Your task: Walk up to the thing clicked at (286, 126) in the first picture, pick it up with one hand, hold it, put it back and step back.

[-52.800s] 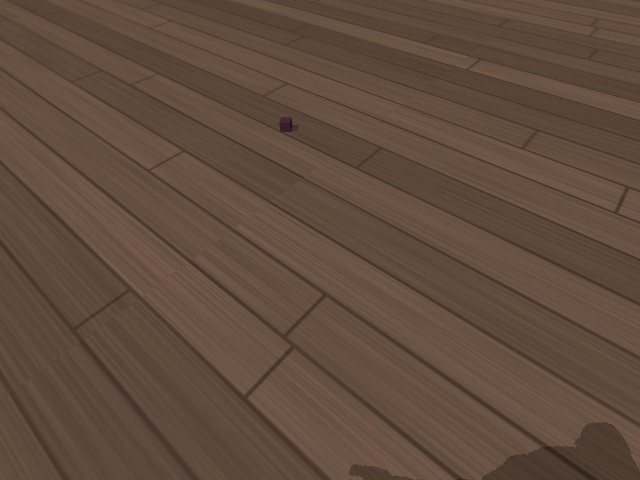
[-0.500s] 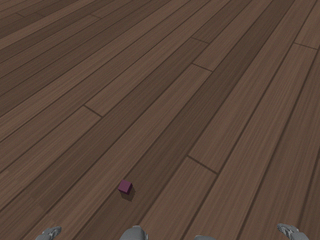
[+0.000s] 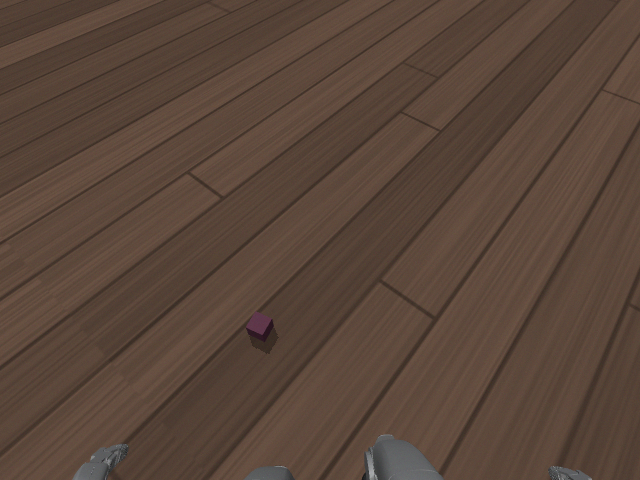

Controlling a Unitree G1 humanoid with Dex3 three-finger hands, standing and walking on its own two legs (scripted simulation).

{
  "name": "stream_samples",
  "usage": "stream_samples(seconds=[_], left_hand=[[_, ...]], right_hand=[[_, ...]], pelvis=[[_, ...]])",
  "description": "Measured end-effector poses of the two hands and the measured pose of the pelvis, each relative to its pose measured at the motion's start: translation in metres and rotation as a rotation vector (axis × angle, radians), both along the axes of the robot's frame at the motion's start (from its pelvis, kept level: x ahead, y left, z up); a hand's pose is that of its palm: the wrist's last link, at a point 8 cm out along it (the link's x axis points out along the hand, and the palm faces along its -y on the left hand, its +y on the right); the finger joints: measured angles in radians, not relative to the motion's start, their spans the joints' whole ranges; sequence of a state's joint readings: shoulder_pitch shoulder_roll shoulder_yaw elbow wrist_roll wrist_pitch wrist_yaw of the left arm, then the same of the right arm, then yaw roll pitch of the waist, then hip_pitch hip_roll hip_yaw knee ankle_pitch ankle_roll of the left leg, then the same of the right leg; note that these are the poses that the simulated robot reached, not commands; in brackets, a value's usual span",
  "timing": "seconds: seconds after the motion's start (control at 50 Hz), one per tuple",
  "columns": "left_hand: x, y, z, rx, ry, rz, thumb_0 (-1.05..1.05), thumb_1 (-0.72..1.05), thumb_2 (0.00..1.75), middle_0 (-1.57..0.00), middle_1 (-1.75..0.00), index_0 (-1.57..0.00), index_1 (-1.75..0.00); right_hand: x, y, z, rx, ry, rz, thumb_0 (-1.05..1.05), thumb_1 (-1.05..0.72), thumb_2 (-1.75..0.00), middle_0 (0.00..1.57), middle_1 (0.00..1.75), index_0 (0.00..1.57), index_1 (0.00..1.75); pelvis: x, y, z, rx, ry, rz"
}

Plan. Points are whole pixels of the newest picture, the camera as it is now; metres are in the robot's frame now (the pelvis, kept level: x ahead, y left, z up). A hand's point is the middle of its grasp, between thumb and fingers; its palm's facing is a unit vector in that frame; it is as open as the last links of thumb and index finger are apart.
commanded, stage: step back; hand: left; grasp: from above
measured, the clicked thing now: (260, 326) +0.59 +0.23 -0.72
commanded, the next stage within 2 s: none
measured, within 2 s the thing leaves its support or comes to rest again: neither
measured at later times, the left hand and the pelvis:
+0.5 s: hand out of the picture -0.06 +0.25 -0.12, palm faces -0.06 -0.89 -0.45, open 7.4 cm; pelvis -0.16 -0.01 +0.01, yaw -4 degrees
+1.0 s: hand out of the picture -0.25 +0.29 -0.15, palm faces -0.09 -0.91 -0.41, open 7.4 cm; pelvis -0.35 +0.02 +0.00, yaw -6 degrees
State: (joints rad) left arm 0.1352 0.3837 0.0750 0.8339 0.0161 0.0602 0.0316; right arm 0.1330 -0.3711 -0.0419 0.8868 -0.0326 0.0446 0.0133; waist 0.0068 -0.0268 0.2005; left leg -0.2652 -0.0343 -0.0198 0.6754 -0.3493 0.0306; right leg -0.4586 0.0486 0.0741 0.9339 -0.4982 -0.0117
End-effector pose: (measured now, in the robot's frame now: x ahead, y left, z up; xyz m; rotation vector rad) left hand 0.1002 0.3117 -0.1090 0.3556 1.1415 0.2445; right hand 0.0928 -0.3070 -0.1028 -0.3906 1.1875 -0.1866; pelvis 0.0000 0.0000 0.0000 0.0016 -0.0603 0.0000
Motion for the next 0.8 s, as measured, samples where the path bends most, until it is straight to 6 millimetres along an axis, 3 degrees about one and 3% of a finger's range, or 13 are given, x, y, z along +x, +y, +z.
stream_samples(seconds=[0.14,0.26,0.32,0.4,0.52,0.66,0.8], left_hand=[[-0.039,0.003,0.008,-0.003,0.000,-0.016,0.01,0.91,0.90,-0.20,-0.30,-0.21,-0.30],[-0.082,-0.006,0.007,0.025,0.038,-0.067,0.01,0.91,0.90,-0.20,-0.30,-0.21,-0.30],[-0.109,-0.016,0.007,0.041,0.044,-0.079,0.01,0.91,0.90,-0.20,-0.30,-0.21,-0.30],[-0.144,-0.024,0.020,0.038,0.046,-0.076,0.01,0.91,0.90,-0.20,-0.30,-0.21,-0.30],[-0.163,-0.019,0.032,0.063,-0.010,-0.073,0.01,0.90,0.90,-0.21,-0.30,-0.21,-0.30],[-0.184,0.006,0.017,0.045,-0.111,-0.078,0.01,0.90,0.90,-0.21,-0.30,-0.21,-0.30],[-0.238,0.019,0.008,0.006,-0.051,-0.051,0.01,0.91,0.90,-0.20,-0.30,-0.21,-0.30]], right_hand=[[-0.026,0.003,0.018,-0.006,-0.084,-0.016,0.01,-0.90,-0.90,0.20,0.30,0.21,0.30],[-0.059,-0.009,0.007,0.016,-0.151,-0.032,0.01,-0.90,-0.90,0.20,0.30,0.21,0.31],[-0.085,-0.021,-0.007,0.034,-0.148,-0.062,0.01,-0.90,-0.90,0.20,0.30,0.21,0.30],[-0.132,-0.025,-0.010,0.051,-0.082,-0.111,0.01,-0.90,-0.90,0.20,0.30,0.21,0.30],[-0.207,-0.026,-0.013,0.031,0.023,-0.117,0.01,-0.90,-0.90,0.20,0.30,0.21,0.30],[-0.270,-0.009,-0.016,-0.013,0.096,-0.075,0.01,-0.90,-0.90,0.20,0.30,0.21,0.30],[-0.316,0.016,0.006,-0.011,0.050,-0.073,0.01,-0.90,-0.90,0.20,0.30,0.21,0.30]], pelvis=[[-0.039,0.000,0.009,-0.018,0.012,-0.042],[-0.083,-0.009,0.000,-0.009,0.010,-0.091],[-0.107,-0.015,-0.006,-0.037,-0.006,-0.093],[-0.130,-0.018,0.002,0.008,-0.007,-0.100],[-0.167,-0.013,0.007,0.021,0.006,-0.063],[-0.222,0.007,-0.007,0.003,0.006,0.003],[-0.270,0.019,0.004,-0.020,-0.002,-0.024]])
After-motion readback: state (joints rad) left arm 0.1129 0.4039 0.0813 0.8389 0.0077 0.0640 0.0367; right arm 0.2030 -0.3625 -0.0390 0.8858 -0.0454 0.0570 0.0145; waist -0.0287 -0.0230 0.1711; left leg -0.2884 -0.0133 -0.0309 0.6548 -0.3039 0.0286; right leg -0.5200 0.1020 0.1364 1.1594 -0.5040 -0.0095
